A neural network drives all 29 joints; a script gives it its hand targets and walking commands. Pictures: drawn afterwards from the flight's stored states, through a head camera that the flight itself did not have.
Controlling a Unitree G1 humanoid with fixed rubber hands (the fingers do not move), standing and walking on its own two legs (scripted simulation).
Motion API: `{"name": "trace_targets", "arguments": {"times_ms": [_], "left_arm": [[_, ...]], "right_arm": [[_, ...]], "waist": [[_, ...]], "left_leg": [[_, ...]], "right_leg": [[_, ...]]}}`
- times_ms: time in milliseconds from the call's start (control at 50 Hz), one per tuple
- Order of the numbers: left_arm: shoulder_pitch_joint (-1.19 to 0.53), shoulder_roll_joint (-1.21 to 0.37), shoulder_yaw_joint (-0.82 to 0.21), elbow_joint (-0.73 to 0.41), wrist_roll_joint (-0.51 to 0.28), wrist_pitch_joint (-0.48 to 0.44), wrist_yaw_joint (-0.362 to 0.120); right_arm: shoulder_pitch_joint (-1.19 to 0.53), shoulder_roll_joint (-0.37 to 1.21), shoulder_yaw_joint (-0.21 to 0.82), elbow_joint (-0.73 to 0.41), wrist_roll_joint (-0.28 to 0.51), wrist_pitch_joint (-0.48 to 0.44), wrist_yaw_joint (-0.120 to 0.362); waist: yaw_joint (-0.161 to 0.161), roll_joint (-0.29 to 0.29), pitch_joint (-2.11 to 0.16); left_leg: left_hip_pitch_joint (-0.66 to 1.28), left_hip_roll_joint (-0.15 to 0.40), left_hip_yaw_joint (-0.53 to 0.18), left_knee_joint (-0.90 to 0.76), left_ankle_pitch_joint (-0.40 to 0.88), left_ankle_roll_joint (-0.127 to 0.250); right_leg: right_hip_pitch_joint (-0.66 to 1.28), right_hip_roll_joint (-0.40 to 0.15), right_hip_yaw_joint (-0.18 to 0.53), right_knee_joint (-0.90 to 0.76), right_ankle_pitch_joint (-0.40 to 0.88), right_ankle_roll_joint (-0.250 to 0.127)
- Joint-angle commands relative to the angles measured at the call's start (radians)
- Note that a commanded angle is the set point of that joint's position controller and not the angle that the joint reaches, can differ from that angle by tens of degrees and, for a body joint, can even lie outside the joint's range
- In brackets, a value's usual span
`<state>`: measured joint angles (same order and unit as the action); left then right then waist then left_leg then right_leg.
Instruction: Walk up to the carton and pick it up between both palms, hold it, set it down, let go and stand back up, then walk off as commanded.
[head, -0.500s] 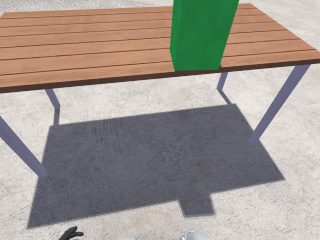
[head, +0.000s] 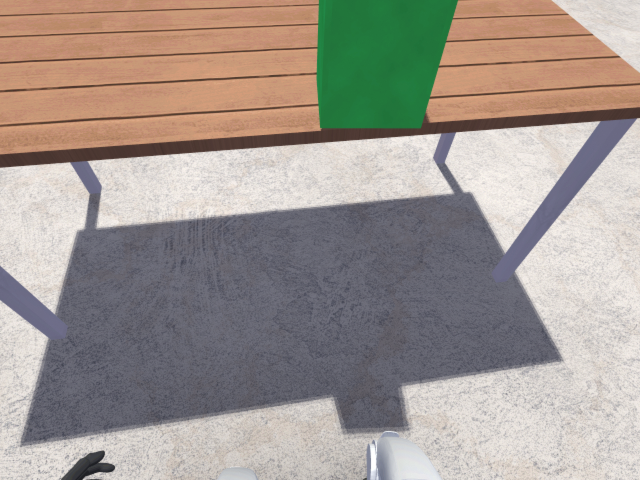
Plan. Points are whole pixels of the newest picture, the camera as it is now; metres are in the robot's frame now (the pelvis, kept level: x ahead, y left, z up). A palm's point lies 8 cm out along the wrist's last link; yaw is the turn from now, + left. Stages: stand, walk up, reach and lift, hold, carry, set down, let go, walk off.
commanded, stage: walk up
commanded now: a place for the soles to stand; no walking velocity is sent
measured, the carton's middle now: (377, 23) +0.77 -0.07 +0.17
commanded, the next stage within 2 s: none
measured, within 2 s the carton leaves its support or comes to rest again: neither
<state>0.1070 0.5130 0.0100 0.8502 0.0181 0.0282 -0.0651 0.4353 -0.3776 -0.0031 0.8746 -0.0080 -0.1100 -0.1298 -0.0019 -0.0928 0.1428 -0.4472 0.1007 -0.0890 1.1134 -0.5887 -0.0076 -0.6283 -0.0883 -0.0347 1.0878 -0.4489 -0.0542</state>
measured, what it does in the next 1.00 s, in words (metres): steps to the right: left foot, then right foot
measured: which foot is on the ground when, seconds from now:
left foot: up 0.00-0.36, down 0.38-1.00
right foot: down 0.00-0.38, up 0.40-0.64, down 0.66-1.00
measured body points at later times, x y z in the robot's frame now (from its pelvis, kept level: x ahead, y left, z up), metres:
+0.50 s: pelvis +0.05 -0.04 +0.01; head +0.08 +0.00 +0.46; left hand +0.14 +0.27 -0.13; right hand +0.13 -0.36 -0.07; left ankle +0.07 +0.09 -0.66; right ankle +0.07 -0.14 -0.63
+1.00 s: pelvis +0.06 -0.08 +0.01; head +0.10 -0.05 +0.46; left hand +0.13 +0.23 -0.12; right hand +0.18 -0.39 -0.09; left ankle +0.08 +0.07 -0.66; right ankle +0.10 -0.19 -0.66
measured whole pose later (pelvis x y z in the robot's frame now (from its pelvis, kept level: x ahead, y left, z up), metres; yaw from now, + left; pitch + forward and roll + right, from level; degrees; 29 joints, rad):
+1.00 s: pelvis +0.06 -0.08 +0.01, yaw +7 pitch -4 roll +0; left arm 0.13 0.38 0.01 0.89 0.02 0.02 -0.03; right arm 0.24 -0.38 0.00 0.87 -0.01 -0.09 -0.07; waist 0.01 -0.05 0.16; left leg -0.48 0.00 -0.07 1.04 -0.50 -0.01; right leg -0.47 -0.06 -0.09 1.06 -0.52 -0.04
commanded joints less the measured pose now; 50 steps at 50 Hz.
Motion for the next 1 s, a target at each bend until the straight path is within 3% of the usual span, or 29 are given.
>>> {"name": "trace_targets", "arguments": {"times_ms": [0,40,80,140,240,300,320,340,360,380,400,420,440,500,560,600,620,640,660,680,760,800,840,860,880,900,920,940,980], "left_arm": [[0.19,0.295,0.184,-0.055,-0.023,-0.029,0.019],[0.059,0.276,0.178,-0.074,-0.022,-0.027,0.026],[0.061,0.241,0.172,-0.071,-0.014,-0.036,0.032],[0.07,0.228,0.174,-0.076,-0.002,-0.043,0.027],[0.107,0.192,0.165,-0.075,0.004,-0.046,0.029],[0.107,0.185,0.152,-0.082,0.017,-0.041,0.032],[0.071,0.176,0.143,-0.098,0.014,-0.036,0.031],[-0.014,0.158,0.129,-0.12,0.004,-0.029,0.03],[-0.058,0.088,0.11,-0.148,-0.006,-0.026,0.033],[-0.101,0.029,0.1,-0.174,-0.008,-0.028,0.036],[-0.16,0.091,0.119,-0.165,0.006,-0.012,0.043],[-0.158,0.118,0.126,-0.142,0.005,-0.008,0.044],[-0.135,0.105,0.122,-0.125,0.0,-0.008,0.042],[-0.05,0.091,0.12,-0.088,-0.007,-0.011,0.036],[-0.009,0.106,0.121,-0.059,-0.014,-0.016,0.036],[0.081,0.099,0.121,-0.01,-0.018,-0.032,0.039],[0.15,0.123,0.131,0.024,-0.008,-0.042,0.043],[0.212,0.199,0.152,0.048,0.005,-0.05,0.052],[0.179,0.247,0.145,0.028,-0.012,-0.06,0.06],[0.105,0.27,0.147,0.009,-0.014,-0.058,0.061],[0.011,0.228,0.13,0.002,-0.004,-0.061,0.068],[0.006,0.215,0.126,-0.008,-0.002,-0.062,0.063],[-0.023,0.2,0.114,-0.016,-0.01,-0.06,0.059],[-0.057,0.183,0.106,-0.025,-0.015,-0.057,0.056],[-0.06,0.143,0.094,-0.032,-0.019,-0.052,0.053],[-0.057,0.11,0.096,-0.044,-0.029,-0.048,0.054],[-0.088,0.09,0.102,-0.041,-0.033,-0.038,0.059],[-0.11,0.099,0.106,-0.044,-0.026,-0.031,0.062],[-0.09,0.106,0.113,-0.019,-0.021,-0.038,0.059]], "right_arm": [[-0.078,-0.287,-0.095,-0.058,0.007,0.002,-0.037],[-0.076,-0.343,-0.111,-0.018,0.0,0.015,-0.015],[-0.058,-0.345,-0.118,0.016,0.01,0.022,0.004],[-0.061,-0.342,-0.127,0.023,0.006,0.021,0.018],[-0.144,-0.322,-0.12,-0.005,-0.002,0.007,0.03],[-0.142,-0.31,-0.119,-0.017,-0.001,-0.008,0.03],[-0.092,-0.299,-0.118,-0.003,0.001,-0.015,0.028],[0.039,-0.284,-0.124,0.043,-0.004,-0.02,0.027],[0.175,-0.326,-0.144,0.08,-0.025,-0.029,0.016],[0.178,-0.452,-0.161,0.048,-0.025,-0.03,0.003],[0.117,-0.475,-0.162,0.02,-0.008,-0.027,-0.006],[0.061,-0.46,-0.158,0.008,-0.008,-0.023,-0.013],[0.038,-0.44,-0.15,0.002,-0.01,-0.017,-0.023],[-0.036,-0.362,-0.117,-0.025,-0.023,-0.014,-0.018],[-0.125,-0.376,-0.11,-0.057,-0.033,-0.007,0.0],[-0.205,-0.37,-0.1,-0.056,-0.022,0.004,0.014],[-0.193,-0.318,-0.083,-0.051,-0.017,0.013,0.02],[-0.184,-0.244,-0.067,-0.057,-0.014,0.021,0.026],[-0.209,-0.242,-0.07,-0.053,0.0,0.029,0.023],[-0.228,-0.314,-0.09,-0.041,0.0,0.038,0.019],[-0.149,-0.316,-0.1,0.001,0.011,0.032,0.052],[-0.14,-0.319,-0.103,-0.001,0.007,0.021,0.057],[-0.118,-0.301,-0.102,0.013,0.007,0.007,0.057],[-0.076,-0.284,-0.097,0.029,0.006,-0.003,0.055],[-0.044,-0.295,-0.106,0.047,-0.007,-0.012,0.052],[-0.039,-0.347,-0.112,0.038,-0.013,-0.019,0.046],[-0.051,-0.386,-0.114,0.029,-0.009,-0.016,0.04],[-0.082,-0.404,-0.121,0.016,-0.01,-0.015,0.034],[-0.178,-0.396,-0.11,0.0,-0.018,-0.007,0.023]], "waist": [[0.139,-0.205,-0.206],[0.056,-0.017,-0.043],[0.049,-0.016,0.02],[0.052,-0.023,0.042],[0.081,0.023,0.029],[0.077,-0.004,-0.034],[0.044,0.008,-0.069],[-0.038,0.048,-0.134],[-0.117,0.284,-0.227],[-0.152,0.499,-0.232],[-0.124,0.33,-0.211],[-0.088,0.222,-0.131],[-0.075,0.19,-0.119],[-0.033,0.235,-0.155],[-0.008,0.272,-0.152],[0.058,0.243,-0.142],[0.09,0.167,-0.165],[0.123,-0.059,-0.165],[0.102,-0.072,-0.132],[0.092,0.001,-0.089],[0.035,-0.022,-0.026],[0.03,-0.029,-0.072],[0.0,0.004,-0.102],[-0.03,0.026,-0.134],[-0.044,0.1,-0.183],[-0.043,0.274,-0.25],[-0.057,0.293,-0.235],[-0.048,0.284,-0.194],[-0.009,0.253,-0.132]], "left_leg": [[-0.513,-0.138,-0.05,0.439,-0.026,0.063],[-0.478,-0.045,0.039,0.374,0.103,0.05],[-0.399,-0.036,0.056,0.311,0.151,0.062],[-0.334,-0.038,0.063,0.237,0.136,0.061],[-0.313,-0.033,0.095,0.107,0.053,0.063],[-0.25,-0.03,0.095,-0.109,-0.04,0.085],[-0.123,-0.042,0.123,-0.232,0.061,0.096],[0.143,-0.059,0.14,-0.407,0.215,0.108],[0.376,-0.017,-0.075,-0.561,0.189,0.136],[0.433,0.195,-0.614,-0.669,0.406,0.253],[0.405,0.281,-0.804,-0.68,0.417,0.343],[0.376,0.272,-0.761,-0.646,0.471,0.353],[0.372,0.259,-0.69,-0.589,0.598,0.355],[0.254,0.191,-0.46,-0.44,0.855,0.3],[0.075,0.178,-0.43,-0.426,0.67,0.292],[-0.103,0.112,-0.34,-0.365,0.509,0.237],[-0.238,0.046,-0.241,-0.215,0.411,0.171],[-0.406,-0.073,-0.055,0.101,0.321,0.086],[-0.431,-0.149,-0.025,0.125,-0.001,0.057],[-0.393,-0.114,-0.046,0.15,-0.026,0.052],[-0.281,-0.066,0.03,0.052,0.0,0.055],[-0.219,-0.062,0.06,-0.02,-0.028,0.061],[-0.074,-0.065,0.089,-0.185,0.101,0.073],[0.055,-0.063,0.095,-0.346,0.248,0.076],[0.171,-0.056,-0.009,-0.458,0.35,0.086],[0.218,0.052,-0.289,-0.507,0.472,0.153],[0.225,0.127,-0.527,-0.557,0.498,0.253],[0.199,0.187,-0.628,-0.584,0.47,0.306],[0.089,0.159,-0.557,-0.531,0.521,0.295]], "right_leg": [[0.501,-0.28,0.686,-0.803,-0.242,-0.006],[0.352,-0.281,0.597,-0.803,-0.479,-0.038],[0.26,-0.234,0.517,-0.799,-0.448,-0.011],[0.254,-0.24,0.502,-0.79,-0.425,-0.042],[0.316,-0.276,0.486,-0.703,-0.213,-0.137],[0.359,-0.297,0.438,-0.595,0.098,-0.18],[0.296,-0.279,0.37,-0.529,0.214,-0.172],[0.153,-0.229,0.24,-0.407,0.31,-0.131],[0.0,-0.106,0.07,-0.049,0.403,-0.07],[-0.225,0.08,-0.026,0.161,0.026,0.034],[-0.236,0.052,0.093,0.198,-0.169,0.045],[-0.258,0.037,0.111,0.231,-0.16,0.05],[-0.261,0.03,0.109,0.249,-0.14,0.051],[-0.128,0.003,0.101,0.19,-0.151,0.036],[0.021,0.005,0.053,0.036,-0.159,0.022],[0.259,0.039,0.016,-0.222,-0.023,0.008],[0.437,0.032,0.106,-0.381,-0.028,0.005],[0.564,-0.094,0.312,-0.532,-0.109,-0.035],[0.462,-0.302,0.599,-0.703,-0.05,-0.079],[0.372,-0.34,0.651,-0.763,-0.207,-0.116],[0.306,-0.276,0.443,-0.668,-0.15,-0.124],[0.314,-0.291,0.425,-0.605,-0.008,-0.158],[0.255,-0.277,0.349,-0.51,0.178,-0.175],[0.213,-0.227,0.26,-0.431,0.264,-0.135],[0.171,-0.158,0.168,-0.292,0.329,-0.078],[0.121,-0.031,0.033,-0.078,0.324,0.006],[0.035,0.035,0.036,-0.024,0.098,0.037],[0.008,0.042,0.056,-0.023,-0.147,0.041],[0.075,0.037,0.074,-0.093,-0.14,0.025]]}}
